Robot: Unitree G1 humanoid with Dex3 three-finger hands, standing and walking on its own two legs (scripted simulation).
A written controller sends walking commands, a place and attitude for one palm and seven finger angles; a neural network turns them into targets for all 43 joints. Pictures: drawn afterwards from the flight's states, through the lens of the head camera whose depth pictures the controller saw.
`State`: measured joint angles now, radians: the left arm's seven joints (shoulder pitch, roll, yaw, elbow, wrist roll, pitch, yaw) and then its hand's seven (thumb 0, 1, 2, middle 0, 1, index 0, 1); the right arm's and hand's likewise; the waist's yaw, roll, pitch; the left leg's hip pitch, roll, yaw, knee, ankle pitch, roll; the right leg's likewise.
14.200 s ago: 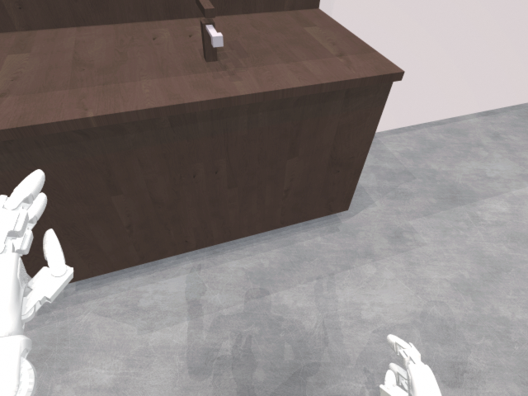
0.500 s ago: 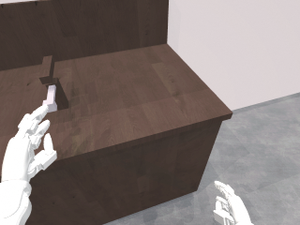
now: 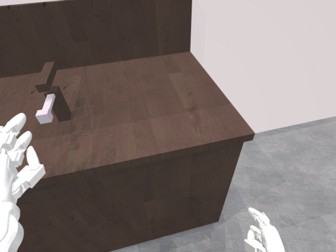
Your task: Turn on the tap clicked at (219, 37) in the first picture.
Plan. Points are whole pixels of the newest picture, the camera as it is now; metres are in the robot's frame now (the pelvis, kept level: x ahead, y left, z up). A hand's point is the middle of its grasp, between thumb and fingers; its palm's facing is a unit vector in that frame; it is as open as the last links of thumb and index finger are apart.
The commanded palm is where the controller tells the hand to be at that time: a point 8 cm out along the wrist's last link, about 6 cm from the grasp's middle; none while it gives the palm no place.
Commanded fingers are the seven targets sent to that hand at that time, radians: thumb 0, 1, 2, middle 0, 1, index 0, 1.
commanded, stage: turn the palm inward beside the body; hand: left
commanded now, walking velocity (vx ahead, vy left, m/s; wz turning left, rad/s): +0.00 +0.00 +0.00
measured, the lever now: (44, 116) +0.38 +0.38 +0.14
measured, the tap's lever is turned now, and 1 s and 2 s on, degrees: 0 0 0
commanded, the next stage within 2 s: reach beside the lever's end, fingers flat in 1.40 s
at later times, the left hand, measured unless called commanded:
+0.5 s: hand (29, 178) +0.18 +0.26 +0.18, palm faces +0.50 -0.85 -0.16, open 7.4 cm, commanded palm +0.12 +0.30 +0.20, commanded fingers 0.00 0.90 0.90 -0.20 -0.30 -0.20 -0.30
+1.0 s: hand (22, 178) +0.17 +0.28 +0.19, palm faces +0.51 -0.85 -0.10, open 7.4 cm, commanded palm +0.11 +0.31 +0.20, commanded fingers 0.00 0.90 0.90 -0.20 -0.30 -0.20 -0.30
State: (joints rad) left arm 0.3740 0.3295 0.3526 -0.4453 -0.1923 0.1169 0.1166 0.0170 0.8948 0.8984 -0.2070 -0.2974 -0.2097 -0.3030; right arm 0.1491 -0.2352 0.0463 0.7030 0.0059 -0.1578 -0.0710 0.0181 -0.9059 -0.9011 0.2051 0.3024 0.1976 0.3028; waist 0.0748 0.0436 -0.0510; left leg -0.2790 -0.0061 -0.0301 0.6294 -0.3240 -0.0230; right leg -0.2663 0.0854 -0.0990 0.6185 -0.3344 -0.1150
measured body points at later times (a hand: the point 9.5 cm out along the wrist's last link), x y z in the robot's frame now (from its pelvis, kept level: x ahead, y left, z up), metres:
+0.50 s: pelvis -0.01 +0.02 +0.00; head -0.05 -0.01 +0.45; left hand +0.15 +0.31 +0.19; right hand +0.20 -0.18 -0.07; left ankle +0.01 +0.14 -0.72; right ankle +0.00 -0.03 -0.72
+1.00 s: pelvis -0.01 +0.03 +0.01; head -0.05 +0.00 +0.45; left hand +0.14 +0.32 +0.19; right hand +0.23 -0.15 -0.05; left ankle +0.01 +0.14 -0.72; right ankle +0.00 -0.03 -0.72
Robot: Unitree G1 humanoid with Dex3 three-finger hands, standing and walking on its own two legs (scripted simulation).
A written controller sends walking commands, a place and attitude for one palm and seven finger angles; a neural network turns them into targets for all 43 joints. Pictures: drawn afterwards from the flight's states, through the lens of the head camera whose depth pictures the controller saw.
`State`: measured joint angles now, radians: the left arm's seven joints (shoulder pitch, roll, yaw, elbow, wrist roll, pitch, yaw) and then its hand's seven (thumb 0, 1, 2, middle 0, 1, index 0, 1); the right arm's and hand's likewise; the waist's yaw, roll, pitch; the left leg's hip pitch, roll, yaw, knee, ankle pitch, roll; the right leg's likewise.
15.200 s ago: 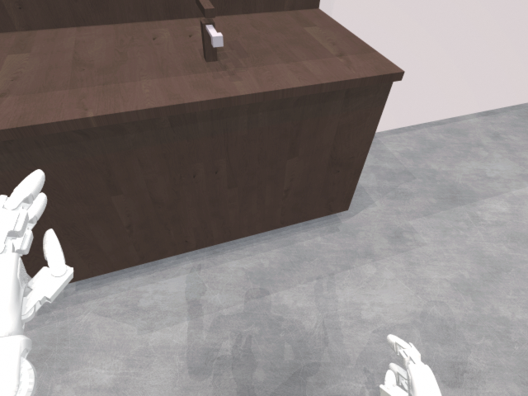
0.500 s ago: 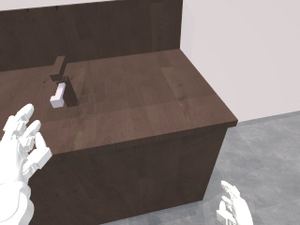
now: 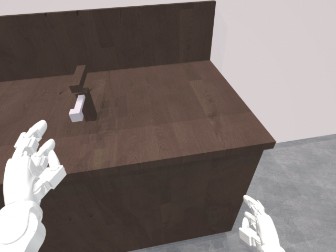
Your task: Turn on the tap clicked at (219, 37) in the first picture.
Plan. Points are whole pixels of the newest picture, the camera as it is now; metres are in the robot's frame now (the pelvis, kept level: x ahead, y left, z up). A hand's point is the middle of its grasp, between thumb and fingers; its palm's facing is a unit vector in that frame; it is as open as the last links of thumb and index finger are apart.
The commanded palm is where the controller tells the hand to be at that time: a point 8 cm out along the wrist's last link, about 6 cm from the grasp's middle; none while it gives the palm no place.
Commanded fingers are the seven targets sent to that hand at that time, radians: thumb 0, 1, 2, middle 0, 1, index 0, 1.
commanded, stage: turn the palm inward beside the body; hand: left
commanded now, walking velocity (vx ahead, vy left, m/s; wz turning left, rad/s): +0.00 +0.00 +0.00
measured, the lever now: (76, 115) +0.40 +0.34 +0.14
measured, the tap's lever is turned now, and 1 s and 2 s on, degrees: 0 0 0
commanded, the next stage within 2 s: reach beside the lever's end, fingers flat in 0.40 s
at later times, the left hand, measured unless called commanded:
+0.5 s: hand (71, 170) +0.19 +0.21 +0.18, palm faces +0.49 -0.86 -0.10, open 7.4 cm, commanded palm +0.13 +0.25 +0.19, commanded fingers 0.00 0.90 0.90 -0.20 -0.30 -0.20 -0.30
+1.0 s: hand (73, 152) +0.24 +0.25 +0.17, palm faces +0.53 -0.84 -0.11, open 7.4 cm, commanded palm +0.19 +0.29 +0.18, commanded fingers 0.00 0.90 0.90 -0.20 -0.28 -0.20 -0.28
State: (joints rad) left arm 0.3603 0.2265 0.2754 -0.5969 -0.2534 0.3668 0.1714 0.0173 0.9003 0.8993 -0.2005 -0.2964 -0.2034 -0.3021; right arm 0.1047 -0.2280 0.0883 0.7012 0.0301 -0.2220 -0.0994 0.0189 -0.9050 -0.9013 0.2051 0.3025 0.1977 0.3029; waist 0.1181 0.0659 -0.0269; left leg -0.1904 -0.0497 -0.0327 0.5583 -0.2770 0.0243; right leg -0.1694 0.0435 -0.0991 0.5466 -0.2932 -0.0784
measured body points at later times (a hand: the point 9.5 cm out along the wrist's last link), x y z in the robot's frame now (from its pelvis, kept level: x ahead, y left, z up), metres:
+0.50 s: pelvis +0.00 -0.02 +0.00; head -0.05 -0.05 +0.45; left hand +0.16 +0.26 +0.19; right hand +0.23 -0.21 -0.06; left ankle +0.02 +0.10 -0.73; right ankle +0.01 -0.06 -0.73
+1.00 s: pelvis +0.01 -0.02 +0.00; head -0.02 -0.06 +0.45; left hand +0.21 +0.29 +0.17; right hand +0.22 -0.24 -0.08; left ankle +0.02 +0.10 -0.73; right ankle +0.01 -0.06 -0.73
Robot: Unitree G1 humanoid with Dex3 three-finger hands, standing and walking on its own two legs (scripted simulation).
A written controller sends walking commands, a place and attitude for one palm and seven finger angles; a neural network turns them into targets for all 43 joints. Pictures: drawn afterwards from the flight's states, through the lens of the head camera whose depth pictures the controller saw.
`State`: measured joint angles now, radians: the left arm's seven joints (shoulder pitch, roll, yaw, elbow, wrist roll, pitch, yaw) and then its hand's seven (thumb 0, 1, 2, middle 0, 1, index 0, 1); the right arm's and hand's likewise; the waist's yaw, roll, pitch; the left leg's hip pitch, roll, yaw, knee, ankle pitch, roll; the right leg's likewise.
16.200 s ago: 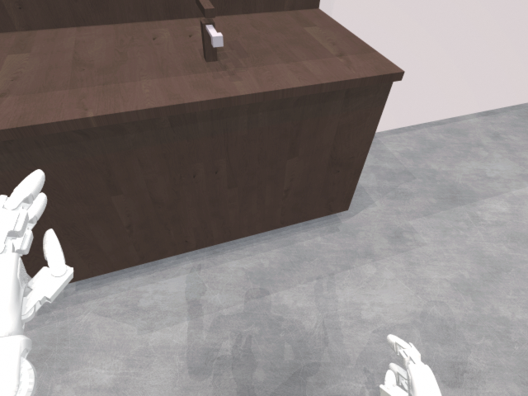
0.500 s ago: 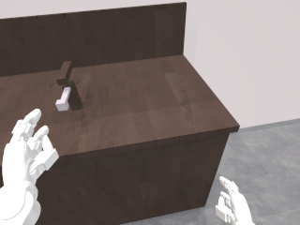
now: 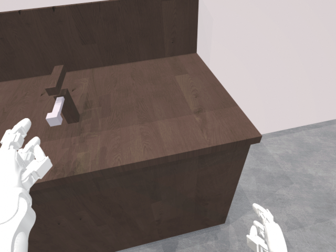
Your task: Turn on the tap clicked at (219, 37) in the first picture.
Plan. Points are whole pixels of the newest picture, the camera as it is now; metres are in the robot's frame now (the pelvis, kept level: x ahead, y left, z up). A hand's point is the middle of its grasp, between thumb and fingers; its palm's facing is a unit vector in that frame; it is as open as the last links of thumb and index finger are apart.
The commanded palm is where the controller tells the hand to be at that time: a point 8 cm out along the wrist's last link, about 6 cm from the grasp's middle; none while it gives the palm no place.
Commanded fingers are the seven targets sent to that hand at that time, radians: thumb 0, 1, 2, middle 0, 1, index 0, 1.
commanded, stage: reach beside the lever's end, fingers flat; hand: left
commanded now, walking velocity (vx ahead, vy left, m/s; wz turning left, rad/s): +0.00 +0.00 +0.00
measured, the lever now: (54, 118) +0.38 +0.37 +0.14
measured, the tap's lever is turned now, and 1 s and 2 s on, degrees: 0 0 0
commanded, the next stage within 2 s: push the lever round in 1.86 s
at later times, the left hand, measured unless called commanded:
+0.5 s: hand (44, 150) +0.26 +0.31 +0.15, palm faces +0.55 -0.83 -0.09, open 7.6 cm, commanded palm +0.22 +0.35 +0.16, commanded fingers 0.00 0.90 0.90 -0.17 -0.22 -0.17 -0.22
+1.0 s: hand (42, 138) +0.31 +0.36 +0.14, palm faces +0.57 -0.82 -0.08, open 7.7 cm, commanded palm +0.27 +0.39 +0.14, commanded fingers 0.00 0.90 0.90 -0.15 -0.16 -0.15 -0.16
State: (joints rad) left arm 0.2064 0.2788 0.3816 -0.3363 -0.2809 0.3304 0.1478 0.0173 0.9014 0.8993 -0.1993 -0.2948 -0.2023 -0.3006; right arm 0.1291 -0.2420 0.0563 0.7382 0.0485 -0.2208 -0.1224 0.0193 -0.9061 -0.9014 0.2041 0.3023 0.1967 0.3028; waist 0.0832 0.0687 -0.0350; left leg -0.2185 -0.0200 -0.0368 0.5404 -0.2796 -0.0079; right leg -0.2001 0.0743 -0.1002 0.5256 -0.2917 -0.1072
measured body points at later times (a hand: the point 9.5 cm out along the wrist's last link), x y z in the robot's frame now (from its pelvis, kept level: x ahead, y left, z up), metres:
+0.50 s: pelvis +0.00 +0.02 +0.00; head -0.01 -0.01 +0.45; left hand +0.23 +0.35 +0.16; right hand +0.20 -0.20 -0.08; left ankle +0.01 +0.13 -0.73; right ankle +0.00 -0.04 -0.73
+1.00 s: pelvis -0.01 +0.02 +0.00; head +0.00 +0.00 +0.45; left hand +0.28 +0.40 +0.14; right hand +0.15 -0.23 -0.10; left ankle +0.01 +0.13 -0.73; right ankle +0.00 -0.04 -0.73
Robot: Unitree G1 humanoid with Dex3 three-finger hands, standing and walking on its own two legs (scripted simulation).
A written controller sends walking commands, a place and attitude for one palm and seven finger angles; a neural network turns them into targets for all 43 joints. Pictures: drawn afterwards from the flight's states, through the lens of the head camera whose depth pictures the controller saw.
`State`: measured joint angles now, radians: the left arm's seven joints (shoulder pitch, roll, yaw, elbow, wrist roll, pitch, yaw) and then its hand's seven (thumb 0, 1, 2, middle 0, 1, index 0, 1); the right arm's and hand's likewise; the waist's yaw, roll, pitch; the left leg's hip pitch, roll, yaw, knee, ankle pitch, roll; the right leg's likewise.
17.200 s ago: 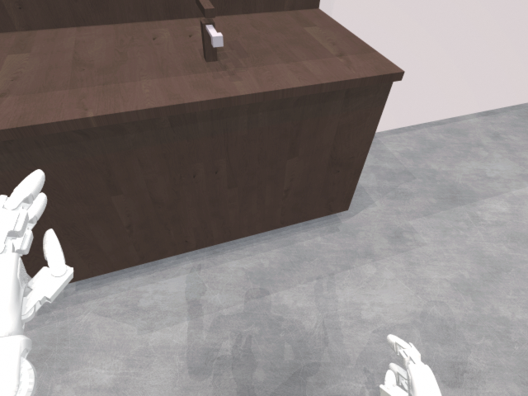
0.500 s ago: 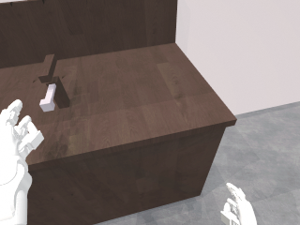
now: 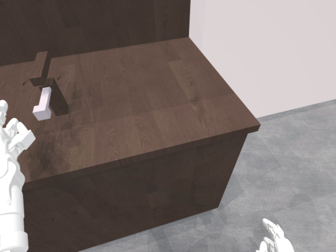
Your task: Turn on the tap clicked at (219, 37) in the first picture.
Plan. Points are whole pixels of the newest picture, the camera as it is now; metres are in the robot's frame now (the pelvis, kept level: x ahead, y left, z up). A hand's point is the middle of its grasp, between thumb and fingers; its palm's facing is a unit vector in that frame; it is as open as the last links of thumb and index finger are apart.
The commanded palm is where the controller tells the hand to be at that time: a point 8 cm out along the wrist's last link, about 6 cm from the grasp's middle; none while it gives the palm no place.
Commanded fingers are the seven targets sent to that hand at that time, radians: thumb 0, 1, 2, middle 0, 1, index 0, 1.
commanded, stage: reach beside the lever's end, fingers flat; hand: left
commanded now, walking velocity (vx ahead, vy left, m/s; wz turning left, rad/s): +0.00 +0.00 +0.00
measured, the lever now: (42, 112) +0.39 +0.35 +0.14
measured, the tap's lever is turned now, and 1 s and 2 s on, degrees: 0 0 11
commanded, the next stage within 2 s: push the lever round in 0.86 s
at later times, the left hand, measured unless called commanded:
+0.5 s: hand (34, 125) +0.36 +0.35 +0.13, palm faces +0.54 -0.84 -0.08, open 7.8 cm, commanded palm +0.30 +0.39 +0.13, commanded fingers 0.00 0.90 0.90 -0.15 -0.15 -0.15 -0.15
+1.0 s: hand (33, 130) +0.35 +0.36 +0.11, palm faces +0.56 -0.82 -0.07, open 7.8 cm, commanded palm +0.30 +0.39 +0.13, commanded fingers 0.00 0.90 0.90 -0.15 -0.15 -0.15 -0.15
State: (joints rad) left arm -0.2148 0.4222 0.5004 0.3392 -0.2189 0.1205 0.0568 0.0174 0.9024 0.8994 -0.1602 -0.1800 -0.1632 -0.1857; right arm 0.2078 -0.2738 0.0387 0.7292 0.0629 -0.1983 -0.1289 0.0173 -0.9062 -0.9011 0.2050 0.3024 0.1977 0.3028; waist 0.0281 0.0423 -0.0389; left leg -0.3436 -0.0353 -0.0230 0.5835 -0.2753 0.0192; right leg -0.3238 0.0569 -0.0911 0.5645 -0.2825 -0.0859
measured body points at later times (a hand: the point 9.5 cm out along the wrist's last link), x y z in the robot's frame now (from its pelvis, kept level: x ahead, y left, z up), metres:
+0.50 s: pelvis +0.01 +0.02 +0.00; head +0.03 +0.00 +0.45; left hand +0.32 +0.40 +0.13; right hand +0.12 -0.25 -0.11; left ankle +0.02 +0.11 -0.73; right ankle +0.01 -0.06 -0.73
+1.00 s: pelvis +0.02 +0.02 +0.00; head +0.04 +0.02 +0.45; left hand +0.32 +0.40 +0.12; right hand +0.17 -0.23 -0.10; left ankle +0.02 +0.11 -0.73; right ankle +0.01 -0.06 -0.73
